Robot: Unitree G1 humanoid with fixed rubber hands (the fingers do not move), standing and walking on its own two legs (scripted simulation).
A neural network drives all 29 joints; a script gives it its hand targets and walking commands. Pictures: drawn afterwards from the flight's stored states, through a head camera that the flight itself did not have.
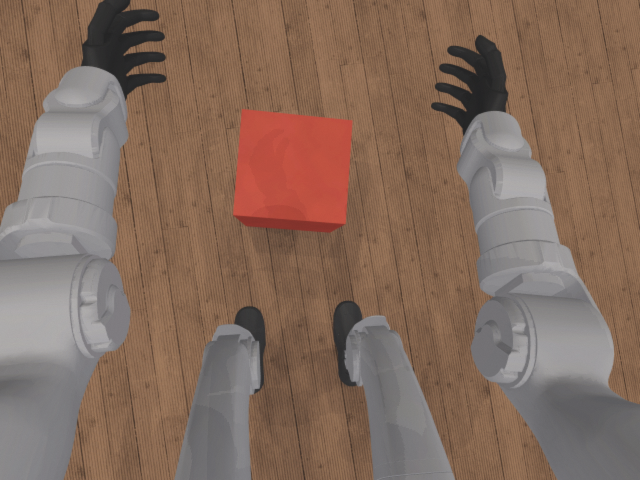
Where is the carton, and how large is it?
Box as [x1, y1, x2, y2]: [233, 109, 352, 232]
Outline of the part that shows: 242,109 233,215 245,225 329,232 344,224 352,120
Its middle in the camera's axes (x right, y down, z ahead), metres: -0.06 -0.13 +0.85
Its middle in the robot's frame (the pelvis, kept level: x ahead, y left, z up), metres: +0.52 +0.00 -0.52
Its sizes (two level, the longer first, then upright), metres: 0.210 0.200 0.250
